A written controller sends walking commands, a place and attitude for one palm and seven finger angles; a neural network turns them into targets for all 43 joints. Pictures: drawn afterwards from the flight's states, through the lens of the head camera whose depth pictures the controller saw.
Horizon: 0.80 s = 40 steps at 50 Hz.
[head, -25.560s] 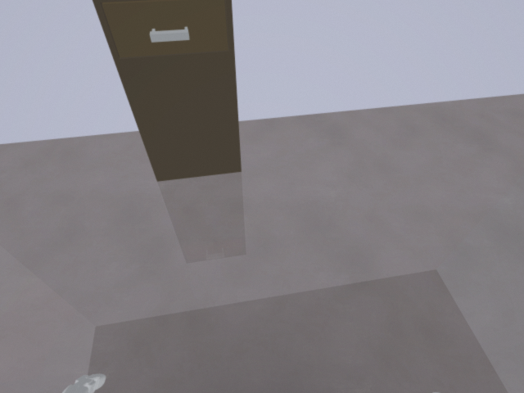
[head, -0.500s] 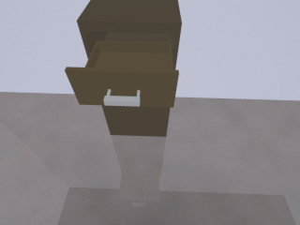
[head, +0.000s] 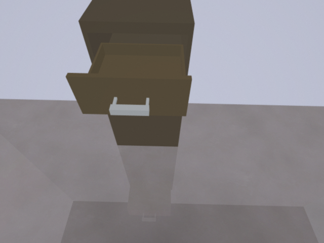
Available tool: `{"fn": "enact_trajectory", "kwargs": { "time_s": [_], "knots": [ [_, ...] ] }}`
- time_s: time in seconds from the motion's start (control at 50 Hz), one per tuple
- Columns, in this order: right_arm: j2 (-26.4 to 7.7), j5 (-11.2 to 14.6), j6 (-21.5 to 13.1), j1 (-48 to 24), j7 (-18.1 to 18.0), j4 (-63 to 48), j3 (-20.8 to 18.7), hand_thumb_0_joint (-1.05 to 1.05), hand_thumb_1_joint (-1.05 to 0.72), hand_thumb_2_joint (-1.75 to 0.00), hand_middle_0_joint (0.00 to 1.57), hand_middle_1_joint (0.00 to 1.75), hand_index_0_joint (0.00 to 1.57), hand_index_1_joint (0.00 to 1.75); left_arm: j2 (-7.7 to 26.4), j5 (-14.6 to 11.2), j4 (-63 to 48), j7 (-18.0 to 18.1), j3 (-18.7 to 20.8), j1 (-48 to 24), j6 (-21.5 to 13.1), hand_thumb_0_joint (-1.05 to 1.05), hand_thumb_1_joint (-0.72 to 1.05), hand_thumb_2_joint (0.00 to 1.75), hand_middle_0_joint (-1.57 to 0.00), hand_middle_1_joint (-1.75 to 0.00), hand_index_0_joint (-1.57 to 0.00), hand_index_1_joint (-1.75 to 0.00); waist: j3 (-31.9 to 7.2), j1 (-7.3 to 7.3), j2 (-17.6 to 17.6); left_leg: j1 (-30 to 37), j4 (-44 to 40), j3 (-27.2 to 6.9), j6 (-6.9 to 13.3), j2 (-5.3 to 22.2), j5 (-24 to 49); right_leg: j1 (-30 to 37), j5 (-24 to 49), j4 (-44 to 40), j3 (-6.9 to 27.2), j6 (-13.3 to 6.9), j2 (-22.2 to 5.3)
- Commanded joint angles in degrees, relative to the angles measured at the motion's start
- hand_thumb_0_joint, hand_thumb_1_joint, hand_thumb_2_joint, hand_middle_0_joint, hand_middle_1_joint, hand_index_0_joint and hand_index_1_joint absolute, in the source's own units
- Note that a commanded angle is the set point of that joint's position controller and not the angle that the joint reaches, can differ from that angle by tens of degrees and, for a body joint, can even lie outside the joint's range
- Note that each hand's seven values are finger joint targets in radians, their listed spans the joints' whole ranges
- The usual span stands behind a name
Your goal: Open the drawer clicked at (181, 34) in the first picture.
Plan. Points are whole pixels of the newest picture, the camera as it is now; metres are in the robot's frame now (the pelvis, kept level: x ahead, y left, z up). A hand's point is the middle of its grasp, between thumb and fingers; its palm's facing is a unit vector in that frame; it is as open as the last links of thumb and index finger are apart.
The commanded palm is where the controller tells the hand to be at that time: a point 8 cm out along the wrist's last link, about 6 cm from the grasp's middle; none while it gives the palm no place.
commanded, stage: look to check the result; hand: left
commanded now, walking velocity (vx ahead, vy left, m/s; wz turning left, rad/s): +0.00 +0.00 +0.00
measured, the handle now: (130, 105) +0.53 +0.14 -0.01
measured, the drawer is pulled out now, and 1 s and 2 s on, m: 0.28 0.28 0.28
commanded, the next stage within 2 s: stand and wait in 0.36 s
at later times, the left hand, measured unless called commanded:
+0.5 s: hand out of the picture +0.03 +0.17 -0.18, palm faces +0.02 -0.98 -0.20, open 7.3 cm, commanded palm none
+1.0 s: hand out of the picture +0.04 +0.18 -0.17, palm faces +0.02 -0.97 -0.22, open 7.3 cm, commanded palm none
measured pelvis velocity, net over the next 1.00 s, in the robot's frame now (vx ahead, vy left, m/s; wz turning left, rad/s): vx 0.01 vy -0.01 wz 0.00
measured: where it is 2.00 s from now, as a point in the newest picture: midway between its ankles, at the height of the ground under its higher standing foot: outside the picture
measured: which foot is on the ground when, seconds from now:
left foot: down 0.00-1.00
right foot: down 0.00-1.00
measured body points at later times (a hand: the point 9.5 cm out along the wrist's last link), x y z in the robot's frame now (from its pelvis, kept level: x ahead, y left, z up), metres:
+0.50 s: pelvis +0.01 -0.01 +0.00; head +0.03 -0.01 +0.45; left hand +0.03 +0.22 -0.16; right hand +0.02 -0.23 -0.16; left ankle +0.02 +0.12 -0.74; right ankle -0.01 -0.12 -0.74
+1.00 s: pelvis +0.01 -0.01 +0.00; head +0.03 -0.01 +0.45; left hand +0.04 +0.23 -0.15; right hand +0.03 -0.24 -0.16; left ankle +0.02 +0.12 -0.74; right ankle -0.01 -0.12 -0.74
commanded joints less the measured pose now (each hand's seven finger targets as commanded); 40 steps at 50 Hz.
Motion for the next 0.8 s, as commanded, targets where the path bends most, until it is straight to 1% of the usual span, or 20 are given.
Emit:
{"fn": "enact_trajectory", "kwargs": {
  "time_s": [0.0, 0.02, 0.04, 0.06, 0.12, 0.14, 0.18, 0.22, 0.26, 0.32, 0.34, 0.36, 0.4, 0.42, 0.5, 0.58, 0.62, 0.66, 0.68, 0.78],
  "knots": [
    [-5.7, 0.2, -0.8, 3.4, -0.1, -1.4, -0.8, 0.0, -0.9, -0.9, 0.2, 0.3, 0.2, 0.3, 6.2, 0.0, -1.2, 0.3, 1.3, 3.5, -0.8, 0.0, 0.9, 0.9, -0.2, -0.3, -0.2, -0.3, -0.4, -0.23, -0.3, 2.5, -4.0, -4.1, 1.0, 5.0, 4.4, -4.1, 3.5, -4.8, 3.3, -2.0, -4.6],
    [-5.7, 0.4, -0.9, 3.4, -0.1, -1.6, -0.9, 0.0, -0.9, -0.9, 0.2, 0.3, 0.2, 0.3, 6.2, 0.0, -1.5, 0.3, 1.3, 4.1, -0.9, 0.0, 0.9, 0.9, -0.2, -0.3, -0.2, -0.3, -0.6, -0.04, -0.8, 3.1, -3.9, -3.8, 1.2, 5.0, 4.3, -4.1, 3.5, -5.2, 3.5, -2.1, -4.5],
    [-5.7, 0.3, -0.8, 3.5, -0.1, -1.4, -0.9, 0.0, -0.9, -0.9, 0.2, 0.3, 0.2, 0.3, 6.4, 0.0, -1.4, 0.3, 1.3, 3.7, -0.9, 0.0, 0.9, 0.9, -0.2, -0.3, -0.2, -0.3, -0.8, -0.29, 0.3, 2.8, -3.8, -3.9, 1.0, 4.9, 4.8, -3.7, 4.0, -4.9, 3.3, -2.0, -4.8],
    [-5.7, 0.3, -0.9, 3.5, -0.1, -1.4, -0.8, 0.0, -0.9, -0.9, 0.2, 0.3, 0.2, 0.3, 6.4, 0.0, -1.4, 0.3, 1.3, 3.6, -0.8, 0.0, 0.9, 0.9, -0.2, -0.3, -0.2, -0.3, -1.0, -0.26, 0.2, 2.9, -3.8, -4.0, 1.0, 4.9, 5.2, -3.6, 4.5, -4.7, 3.4, -2.0, -4.7],
    [-5.8, 0.4, -0.9, 2.9, -0.2, -1.6, -1.0, 0.0, -0.9, -0.9, 0.2, 0.3, 0.2, 0.3, 6.3, 0.0, -1.6, 0.4, 1.4, 4.0, -1.0, 0.0, 0.9, 0.9, -0.2, -0.3, -0.2, -0.3, -1.2, -0.06, -1.1, 3.7, -3.6, -3.8, 1.1, 5.1, 5.5, -3.7, 4.8, -4.9, 3.5, -2.0, -4.5],
    [-5.9, 0.3, -0.9, 3.0, -0.2, -1.5, -0.9, 0.0, -0.9, -0.9, 0.2, 0.3, 0.2, 0.3, 6.3, 0.0, -1.4, 0.4, 1.3, 3.4, -0.9, 0.0, 0.9, 0.9, -0.2, -0.3, -0.2, -0.3, -0.7, -0.32, 0.5, 3.1, -3.8, -3.8, 1.0, 5.0, 5.3, -3.8, 4.6, -4.8, 3.4, -2.0, -4.7],
    [-5.9, 0.3, -0.9, 3.0, -0.1, -1.5, -0.9, 0.0, -0.9, -0.9, 0.2, 0.3, 0.2, 0.3, 6.6, 0.0, -1.4, 0.3, 1.4, 3.2, -0.9, 0.0, 0.9, 0.9, -0.2, -0.3, -0.2, -0.3, -1.2, -0.3, 0.6, 3.1, -3.7, -3.8, 0.9, 5.0, 5.8, -3.4, 5.2, -4.7, 3.6, -2.0, -4.7],
    [-6.0, 0.4, -0.9, 2.7, -0.2, -1.8, -1.0, 0.0, -0.9, -0.9, 0.2, 0.3, 0.2, 0.3, 6.4, 0.0, -1.6, 0.4, 1.4, 3.6, -1.0, 0.0, 0.9, 0.9, -0.2, -0.3, -0.2, -0.3, -1.2, -0.12, -0.7, 3.5, -3.7, -3.8, 1.0, 5.1, 5.5, -3.5, 4.9, -5.0, 3.6, -2.0, -4.5],
    [-6.1, 0.3, -1.0, 2.8, -0.2, -1.6, -1.0, 0.0, -0.9, -0.9, 0.2, 0.3, 0.2, 0.3, 6.7, 0.0, -1.7, 0.3, 1.4, 3.0, -0.9, 0.0, 0.9, 0.9, -0.2, -0.3, -0.2, -0.3, -1.8, -0.25, 0.3, 3.4, -3.7, -4.0, 0.9, 5.1, 6.4, -2.9, 5.6, -4.6, 3.6, -2.0, -4.8],
    [-6.2, 0.4, -1.0, 2.1, -0.2, -1.8, -1.1, 0.0, -0.9, -0.9, 0.2, 0.3, 0.2, 0.3, 6.8, 0.0, -1.7, 0.3, 1.6, 3.3, -1.1, 0.0, 0.9, 0.9, -0.2, -0.3, -0.2, -0.3, -1.9, -0.1, 0.1, 4.1, -3.4, -3.6, 1.0, 5.1, 7.2, -2.9, 6.9, -4.9, 3.6, -2.1, -4.8],
    [-6.3, 0.2, -1.0, 2.3, -0.2, -1.8, -1.1, 0.0, -0.9, -0.9, 0.2, 0.3, 0.2, 0.3, 6.8, 0.0, -1.6, 0.3, 1.5, 2.7, -1.1, 0.0, 0.9, 0.9, -0.2, -0.3, -0.2, -0.3, -1.8, -0.34, 0.0, 3.9, -3.3, -3.7, 0.8, 5.1, 7.7, -2.7, 7.6, -4.7, 3.5, -2.0, -4.9],
    [-6.3, 0.2, -1.0, 2.1, -0.2, -1.7, -1.1, 0.0, -0.9, -0.9, 0.2, 0.3, 0.2, 0.3, 6.8, 0.0, -1.7, 0.3, 1.6, 2.7, -1.1, 0.0, 0.9, 0.9, -0.2, -0.3, -0.2, -0.3, -2.1, -0.31, 0.7, 4.0, -3.4, -3.6, 0.8, 5.2, 7.6, -2.6, 7.7, -4.7, 3.7, -2.0, -4.9],
    [-6.6, 0.2, -1.1, 2.0, -0.2, -1.8, -1.0, 0.0, -0.9, -0.9, 0.2, 0.3, 0.2, 0.3, 7.1, -0.1, -1.7, 0.3, 1.7, 2.5, -1.1, 0.0, 0.9, 0.9, -0.2, -0.3, -0.2, -0.3, -2.2, -0.25, 0.7, 3.9, -3.6, -3.6, 0.7, 5.2, 7.4, -2.4, 7.5, -4.7, 3.6, -2.0, -5.0],
    [-6.4, 0.3, -1.1, 1.9, -0.2, -1.9, -1.1, 0.0, -0.9, -0.9, 0.2, 0.3, 0.2, 0.3, 7.1, 0.0, -1.8, 0.3, 1.7, 2.8, -1.2, 0.0, 0.9, 0.9, -0.2, -0.3, -0.2, -0.3, -1.8, -0.1, -0.3, 4.1, -3.6, -3.5, 0.8, 5.3, 7.1, -2.6, 7.2, -5.1, 3.6, -2.0, -4.7],
    [-6.9, 0.2, -1.1, 2.0, -0.3, -1.8, -1.1, 0.0, -0.9, -0.9, 0.2, 0.3, 0.2, 0.3, 7.4, -0.1, -1.9, 0.3, 1.7, 1.9, -1.2, 0.0, 0.9, 0.9, -0.2, -0.3, -0.2, -0.3, -2.5, -0.34, -0.1, 4.1, -3.6, -3.5, 0.6, 5.3, 8.2, -1.9, 8.7, -4.7, 3.6, -2.0, -5.0],
    [-6.9, 0.2, -1.0, 1.4, -0.2, -1.7, -1.2, 0.0, -0.9, -0.9, 0.2, 0.3, 0.2, 0.3, 7.6, -0.1, -2.0, 0.3, 1.8, 1.7, -1.1, 0.0, 0.9, 0.9, -0.2, -0.3, -0.2, -0.3, -1.2, -0.27, 0.1, 3.6, -3.8, -3.5, 0.5, 5.3, 7.3, -2.5, 7.8, -5.0, 3.6, -2.0, -5.0],
    [-7.2, 0.3, -1.0, 1.1, -0.2, -1.8, -1.3, 0.0, -0.9, -0.9, 0.2, 0.3, 0.2, 0.3, 7.7, 0.0, -2.2, 0.2, 1.8, 2.0, -1.2, 0.0, 0.9, 0.9, -0.2, -0.3, -0.2, -0.3, -1.8, -0.1, -1.1, 4.4, -3.7, -3.4, 0.6, 5.3, 7.0, -2.6, 7.2, -5.5, 3.8, -2.0, -4.8],
    [-7.2, 0.2, -1.0, 1.2, -0.1, -1.7, -1.3, 0.0, -0.9, -0.9, 0.2, 0.3, 0.2, 0.3, 7.9, -0.1, -2.2, 0.2, 1.8, 1.4, -1.1, 0.0, 0.9, 0.9, -0.2, -0.3, -0.2, -0.3, -2.0, -0.3, 0.1, 4.2, -3.7, -3.5, 0.5, 5.3, 7.5, -2.3, 7.9, -5.2, 3.7, -1.9, -5.1],
    [-7.2, 0.1, -0.9, 1.2, -0.1, -1.7, -1.3, 0.0, -0.9, -0.9, 0.2, 0.3, 0.2, 0.3, 8.0, -0.1, -2.1, 0.2, 1.8, 1.2, -1.2, 0.0, 0.9, 0.9, -0.2, -0.3, -0.2, -0.3, -1.7, -0.32, -0.6, 4.0, -3.7, -3.5, 0.4, 5.2, 7.4, -2.4, 7.9, -5.2, 3.7, -2.0, -5.1],
    [-7.7, 0.2, -1.1, 1.0, -0.2, -1.8, -1.3, 0.0, -0.9, -0.9, 0.2, 0.3, 0.2, 0.3, 8.4, -0.1, -2.3, 0.2, 2.0, 0.8, -1.3, 0.0, 0.9, 0.9, -0.2, -0.3, -0.2, -0.3, -3.1, -0.39, -0.3, 4.7, -3.6, -3.5, 0.5, 5.4, 8.6, -1.4, 9.6, -5.1, 3.7, -2.1, -5.2]
  ]
}}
